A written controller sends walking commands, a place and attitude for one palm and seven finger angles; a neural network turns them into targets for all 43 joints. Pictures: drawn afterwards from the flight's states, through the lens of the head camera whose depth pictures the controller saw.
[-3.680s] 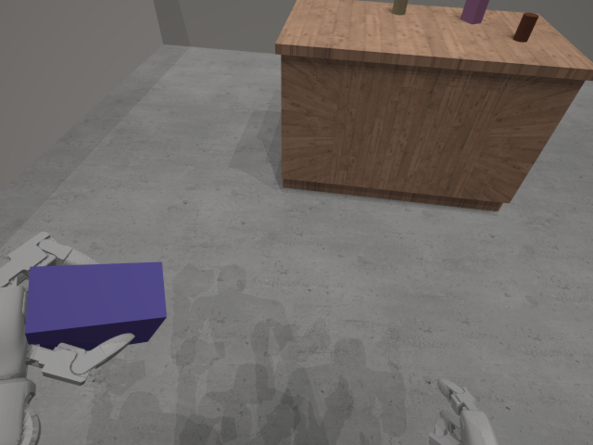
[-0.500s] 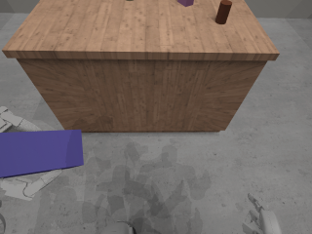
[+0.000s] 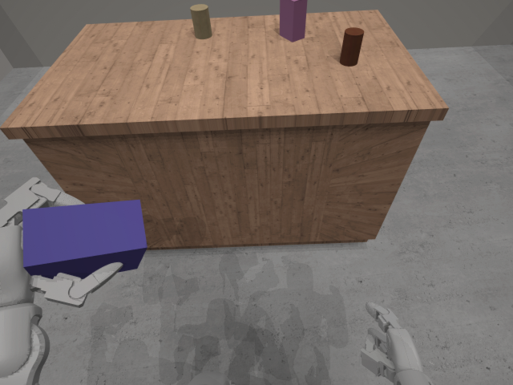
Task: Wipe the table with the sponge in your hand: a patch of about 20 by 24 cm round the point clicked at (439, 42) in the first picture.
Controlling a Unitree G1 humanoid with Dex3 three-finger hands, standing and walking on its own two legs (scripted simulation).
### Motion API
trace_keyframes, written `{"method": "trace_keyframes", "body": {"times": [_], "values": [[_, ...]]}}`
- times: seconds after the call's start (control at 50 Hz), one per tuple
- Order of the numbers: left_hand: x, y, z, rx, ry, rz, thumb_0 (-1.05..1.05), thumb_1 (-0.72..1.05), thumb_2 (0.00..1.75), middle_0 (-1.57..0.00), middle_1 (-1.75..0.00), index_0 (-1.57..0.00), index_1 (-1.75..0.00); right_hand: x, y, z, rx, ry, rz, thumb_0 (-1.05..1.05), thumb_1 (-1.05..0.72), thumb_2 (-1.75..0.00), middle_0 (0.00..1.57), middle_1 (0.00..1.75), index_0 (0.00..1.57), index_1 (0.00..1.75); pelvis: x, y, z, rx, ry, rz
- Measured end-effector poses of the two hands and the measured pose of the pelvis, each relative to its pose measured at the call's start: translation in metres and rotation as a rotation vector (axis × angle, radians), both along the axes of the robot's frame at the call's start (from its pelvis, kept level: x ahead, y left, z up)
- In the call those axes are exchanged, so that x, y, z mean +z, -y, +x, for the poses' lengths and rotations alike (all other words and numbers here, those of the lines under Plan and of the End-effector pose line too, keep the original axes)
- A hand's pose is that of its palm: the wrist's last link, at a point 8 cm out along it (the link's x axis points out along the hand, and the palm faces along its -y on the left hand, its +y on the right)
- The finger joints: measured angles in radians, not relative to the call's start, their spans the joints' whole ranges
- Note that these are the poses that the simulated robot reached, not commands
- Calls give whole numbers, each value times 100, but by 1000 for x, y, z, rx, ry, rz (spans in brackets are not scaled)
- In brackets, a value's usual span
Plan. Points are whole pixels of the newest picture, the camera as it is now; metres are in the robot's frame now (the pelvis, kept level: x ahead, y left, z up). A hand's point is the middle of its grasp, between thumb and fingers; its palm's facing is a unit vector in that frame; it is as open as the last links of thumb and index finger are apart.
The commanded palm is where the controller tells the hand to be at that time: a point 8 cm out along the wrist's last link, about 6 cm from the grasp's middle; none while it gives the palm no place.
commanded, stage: turn to face it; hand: left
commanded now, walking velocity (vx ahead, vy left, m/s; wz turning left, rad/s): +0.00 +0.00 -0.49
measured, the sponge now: (105, 241) +0.24 +0.21 +0.16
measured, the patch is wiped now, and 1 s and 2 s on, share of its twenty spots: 0.00 0.00 0.00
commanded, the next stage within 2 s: take the last steps up to it in 0.36 s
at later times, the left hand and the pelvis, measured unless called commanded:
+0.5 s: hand (158, 240) +0.24 +0.14 +0.18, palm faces +0.17 -0.87 -0.46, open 9.8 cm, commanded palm +0.18 +0.21 +0.19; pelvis -0.03 -0.03 +0.00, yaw -12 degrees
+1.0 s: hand (132, 275) +0.19 +0.15 +0.18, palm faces +0.25 -0.86 -0.44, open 9.8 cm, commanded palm +0.15 +0.20 +0.19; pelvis -0.06 -0.04 +0.01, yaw -12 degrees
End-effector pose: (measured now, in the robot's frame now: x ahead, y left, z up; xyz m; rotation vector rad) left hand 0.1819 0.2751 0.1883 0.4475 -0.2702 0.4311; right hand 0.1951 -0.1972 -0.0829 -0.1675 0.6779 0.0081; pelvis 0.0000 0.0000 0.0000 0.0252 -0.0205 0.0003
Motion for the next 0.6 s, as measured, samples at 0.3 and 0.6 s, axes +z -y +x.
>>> {"method": "trace_keyframes", "body": {"times": [0.3, 0.6], "values": [[19, 19, 25, -236, 47, 116, -1, -47, 99, -79, -133, -79, -133, 30, 82, -98, -340, -60, -155, 1, -90, -90, 20, 30, 20, 30, 8, -2, -7, -154, -21, -19], [19, 105, 9, -372, -16, 152, -1, -47, 99, -79, -133, -79, -133, -13, 84, -161, -373, -127, 26, 1, -90, -90, 20, 30, 21, 30, 4, 37, -51, -239, -7, -2]]}}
